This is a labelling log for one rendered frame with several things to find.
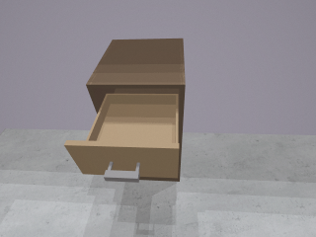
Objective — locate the handle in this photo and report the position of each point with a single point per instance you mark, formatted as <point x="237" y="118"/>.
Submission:
<point x="122" y="176"/>

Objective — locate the cabinet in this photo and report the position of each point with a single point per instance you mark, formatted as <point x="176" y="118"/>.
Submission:
<point x="142" y="66"/>

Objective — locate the drawer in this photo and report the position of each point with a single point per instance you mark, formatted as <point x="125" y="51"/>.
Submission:
<point x="131" y="129"/>

